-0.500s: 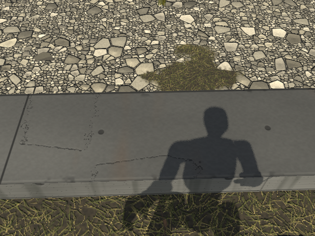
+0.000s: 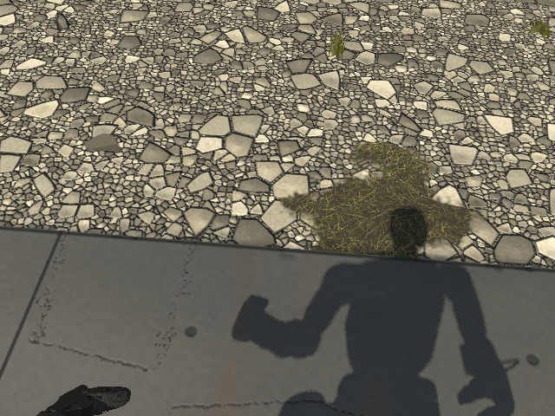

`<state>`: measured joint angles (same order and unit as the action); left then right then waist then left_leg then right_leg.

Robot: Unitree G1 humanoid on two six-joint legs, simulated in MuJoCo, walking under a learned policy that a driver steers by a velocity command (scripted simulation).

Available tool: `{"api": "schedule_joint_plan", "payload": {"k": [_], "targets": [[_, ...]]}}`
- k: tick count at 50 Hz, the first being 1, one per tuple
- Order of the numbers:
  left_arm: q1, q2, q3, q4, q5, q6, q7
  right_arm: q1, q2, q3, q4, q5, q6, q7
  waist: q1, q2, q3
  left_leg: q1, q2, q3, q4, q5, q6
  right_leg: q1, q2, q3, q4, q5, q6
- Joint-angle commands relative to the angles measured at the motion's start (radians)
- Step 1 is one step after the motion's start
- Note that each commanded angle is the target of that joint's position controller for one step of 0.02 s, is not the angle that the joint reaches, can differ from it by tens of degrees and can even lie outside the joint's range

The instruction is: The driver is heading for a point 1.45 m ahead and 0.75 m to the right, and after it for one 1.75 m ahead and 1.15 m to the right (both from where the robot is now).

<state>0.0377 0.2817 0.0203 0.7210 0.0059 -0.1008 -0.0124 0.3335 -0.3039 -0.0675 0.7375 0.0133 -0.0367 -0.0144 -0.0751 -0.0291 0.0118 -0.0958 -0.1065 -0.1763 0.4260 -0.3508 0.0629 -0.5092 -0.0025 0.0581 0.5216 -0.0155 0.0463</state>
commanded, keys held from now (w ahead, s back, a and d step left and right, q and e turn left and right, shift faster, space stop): w+e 1.00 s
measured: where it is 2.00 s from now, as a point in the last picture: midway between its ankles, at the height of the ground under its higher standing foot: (360, 234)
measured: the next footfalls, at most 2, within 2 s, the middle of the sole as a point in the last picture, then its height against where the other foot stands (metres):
right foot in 0.04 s outside the picture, level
left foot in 0.56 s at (207, 373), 0.14 m higher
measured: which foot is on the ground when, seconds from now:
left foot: down 0.00-0.06, up 0.08-0.54, down 0.56-1.00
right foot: up 0.00-0.02, down 0.04-0.56, up 0.58-1.00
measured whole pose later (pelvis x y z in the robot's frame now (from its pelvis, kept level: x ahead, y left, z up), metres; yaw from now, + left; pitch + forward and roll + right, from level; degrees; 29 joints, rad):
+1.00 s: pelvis +0.52 -0.01 +0.14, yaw -29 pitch -1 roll +1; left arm 0.16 0.22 0.05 0.63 -0.03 0.03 -0.05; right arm 0.41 -0.23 -0.06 0.87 -0.01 -0.07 -0.04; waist -0.09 -0.01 0.02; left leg 0.02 0.08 0.33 0.34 -0.32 -0.03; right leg -0.68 -0.08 -0.04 0.84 -0.06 -0.05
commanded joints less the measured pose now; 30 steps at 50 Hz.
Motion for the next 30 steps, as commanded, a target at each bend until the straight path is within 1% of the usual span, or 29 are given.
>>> {"api": "schedule_joint_plan", "payload": {"k": [1,2,3,4,5,6,7,8,9,10,12,13,14,15,16,17,18,19,20,21,22,23,24,25,26,27,28,29,30], "targets": [[0.105,0.133,0.049,-0.018,0.014,-0.025,-0.002,-0.028,-0.1,-0.016,-0.05,-0.007,-0.005,-0.003,0.104,0.152,-0.094,-0.01,0.218,-0.125,0.116,0.587,0.086,0.256,0.022,-0.057,-0.081,-0.031,-0.08],[0.232,0.174,0.062,0.0,0.025,-0.031,0.001,-0.022,-0.067,-0.001,-0.06,-0.016,-0.01,-0.004,0.154,0.099,-0.2,-0.088,0.163,-0.065,0.338,0.558,0.048,0.465,-0.089,0.073,-0.066,0.065,-0.144],[0.348,0.277,0.089,0.027,0.032,-0.019,0.003,0.113,-0.01,0.019,-0.063,-0.02,-0.026,-0.003,0.112,-0.162,-0.293,-0.41,0.016,0.04,0.71,0.105,-0.041,0.778,-0.307,0.465,-0.086,0.134,-0.332],[0.385,0.242,0.089,0.055,-0.011,-0.011,-0.012,0.145,-0.063,0.015,-0.058,-0.005,-0.037,0.0,0.122,-0.21,-0.291,-0.615,0.023,0.043,0.84,-0.23,-0.058,0.828,-0.384,0.746,-0.211,-0.197,-0.4],[0.335,0.166,0.07,0.04,-0.029,-0.005,-0.016,0.036,-0.124,-0.003,-0.061,0.01,-0.038,0.006,0.143,-0.099,-0.137,-0.718,0.082,0.033,0.934,-0.174,-0.059,0.726,-0.351,0.688,-0.235,-0.426,-0.367],[0.301,0.121,0.055,0.029,-0.016,0.009,-0.018,-0.064,-0.106,0.002,-0.083,0.008,-0.041,0.011,0.156,-0.044,-0.053,-0.755,0.11,0.072,0.968,-0.111,-0.058,0.616,-0.301,0.579,-0.253,-0.46,-0.341],[0.292,0.104,0.046,0.03,-0.008,0.022,-0.017,-0.113,-0.076,0.009,-0.1,-0.004,-0.046,0.016,0.15,-0.013,0.009,-0.772,0.129,0.091,0.964,-0.064,-0.062,0.522,-0.263,0.519,-0.275,-0.432,-0.331],[0.277,0.092,0.039,0.023,-0.001,0.028,-0.011,-0.115,-0.063,0.009,-0.111,-0.013,-0.05,0.02,0.118,-0.011,0.029,-0.74,0.153,0.089,0.92,-0.009,-0.066,0.445,-0.224,0.469,-0.293,-0.385,-0.317],[0.277,0.081,0.035,0.028,0.004,0.034,-0.006,-0.099,-0.041,0.012,-0.107,-0.019,-0.051,0.025,0.099,-0.043,0.032,-0.707,0.156,0.109,0.922,0.018,-0.075,0.394,-0.187,0.425,-0.305,-0.323,-0.311],[0.282,0.074,0.032,0.032,0.002,0.04,0.001,-0.082,-0.02,0.017,-0.107,-0.022,-0.051,0.027,0.083,-0.063,0.022,-0.697,0.155,0.127,0.92,0.036,-0.086,0.366,-0.163,0.384,-0.303,-0.242,-0.316],[0.299,0.088,0.038,0.033,-0.005,0.045,0.017,-0.09,-0.004,0.022,-0.118,-0.031,-0.049,0.028,0.068,-0.062,0.005,-0.695,0.157,0.153,0.874,0.104,-0.114,0.324,-0.143,0.318,-0.286,-0.054,-0.326],[0.338,0.097,0.041,0.049,0.002,0.054,0.026,-0.08,0.032,0.033,-0.103,-0.034,-0.042,0.026,0.073,-0.1,-0.017,-0.699,0.135,0.197,0.963,0.07,-0.134,0.322,-0.143,0.303,-0.272,0.011,-0.34],[0.352,0.09,0.04,0.043,0.004,0.06,0.031,-0.101,0.034,0.038,-0.121,-0.031,-0.041,0.025,0.075,-0.071,-0.008,-0.737,0.149,0.186,0.964,0.083,-0.147,0.312,-0.145,0.305,-0.26,0.015,-0.344],[0.401,0.08,0.037,0.056,0.007,0.065,0.038,-0.144,0.051,0.044,-0.132,-0.028,-0.037,0.022,0.104,-0.093,-0.007,-0.837,0.139,0.199,1.122,0.037,-0.15,0.357,-0.169,0.347,-0.246,0.037,-0.357],[0.46,0.077,0.036,0.072,0.005,0.07,0.045,-0.189,0.067,0.053,-0.156,-0.022,-0.04,0.018,0.121,-0.085,0.005,-0.992,0.148,0.182,1.273,-0.022,-0.154,0.43,-0.209,0.407,-0.237,0.004,-0.378],[0.522,0.079,0.036,0.094,-0.002,0.077,0.055,-0.238,0.095,0.068,-0.186,-0.016,-0.044,0.016,0.145,-0.108,0.026,-1.19,0.158,0.161,1.458,-0.105,-0.153,0.53,-0.249,0.466,-0.233,-0.032,-0.387],[0.575,0.063,0.03,0.115,-0.012,0.084,0.066,-0.267,0.108,0.081,-0.212,-0.003,-0.048,0.015,0.151,-0.106,0.057,-1.362,0.179,0.126,1.581,-0.179,-0.149,0.616,-0.276,0.496,-0.22,-0.09,-0.377],[0.622,0.048,0.026,0.134,-0.021,0.089,0.074,-0.306,0.125,0.096,-0.235,-0.001,-0.055,0.017,0.164,-0.085,0.083,-1.496,0.193,0.113,1.656,-0.229,-0.143,0.677,-0.284,0.5,-0.204,-0.137,-0.356],[0.634,0.046,0.022,0.144,-0.042,0.101,0.077,-0.374,0.165,0.124,-0.291,-0.017,-0.063,0.024,0.166,-0.053,0.092,-1.534,0.202,0.133,1.621,-0.226,-0.139,0.647,-0.248,0.47,-0.182,-0.157,-0.317],[0.628,0.031,0.016,0.143,-0.043,0.109,0.082,-0.436,0.177,0.139,-0.336,-0.023,-0.073,0.03,0.166,-0.03,0.113,-1.508,0.211,0.15,1.531,-0.215,-0.136,0.571,-0.216,0.454,-0.205,-0.196,-0.293],[0.598,0.029,0.014,0.136,-0.04,0.115,0.089,-0.467,0.173,0.149,-0.379,-0.027,-0.084,0.032,0.148,-0.024,0.124,-1.427,0.226,0.165,1.379,-0.169,-0.136,0.469,-0.185,0.435,-0.24,-0.232,-0.269],[0.496,0.061,0.023,0.092,-0.053,0.126,0.094,-0.472,0.169,0.163,-0.417,-0.057,-0.091,0.041,0.101,0.032,0.067,-0.969,0.232,0.235,1.014,-0.035,-0.112,0.171,-0.148,0.358,-0.395,-0.19,-0.257],[0.482,0.084,0.035,0.082,-0.056,0.119,0.09,-0.479,0.156,0.15,-0.425,-0.059,-0.094,0.039,0.098,-0.036,0.026,-0.572,0.197,0.313,0.865,0.071,-0.106,-0.051,-0.14,0.323,-0.514,-0.152,-0.26],[0.46,0.105,0.038,0.084,-0.054,0.1,0.078,-0.358,0.102,0.106,-0.403,-0.034,-0.088,0.026,0.019,-0.199,-0.083,-0.286,0.145,0.335,0.866,0.079,-0.092,-0.051,-0.14,0.302,-0.494,0.191,-0.251],[0.418,0.179,0.051,0.085,-0.04,0.091,0.063,-0.113,-0.014,0.045,-0.344,-0.013,-0.075,0.007,-0.107,-0.286,-0.205,-0.124,0.091,0.311,0.858,0.021,-0.065,0.115,-0.14,0.253,-0.347,0.716,-0.203],[0.395,0.236,0.069,0.096,-0.05,0.09,0.055,0.045,-0.105,0.005,-0.309,0.007,-0.055,-0.006,-0.211,-0.276,-0.259,-0.09,0.083,0.251,0.677,-0.044,-0.04,0.301,-0.109,0.189,-0.107,1.028,-0.141],[0.377,0.203,0.073,0.08,-0.051,0.077,0.057,0.173,-0.178,-0.021,-0.268,-0.006,-0.046,0.0,-0.244,-0.145,-0.319,0.056,0.14,0.03,0.502,-0.076,-0.006,0.262,-0.086,0.239,0.192,0.88,-0.113],[0.488,-0.057,0.026,0.013,-0.028,0.054,0.048,0.183,-0.289,-0.024,-0.203,-0.051,-0.04,0.012,-0.056,0.629,-0.415,0.179,0.446,-0.583,0.044,-0.11,0.103,0.039,0.138,0.191,0.631,-0.214,-0.08],[0.6,-0.05,0.033,0.09,-0.014,0.044,0.007,0.121,-0.186,-0.002,-0.235,-0.057,-0.038,0.0,-0.02,0.494,-0.469,0.117,0.547,-1.006,-0.196,-0.306,0.177,-0.057,0.179,0.312,0.998,-0.288,-0.062]]}}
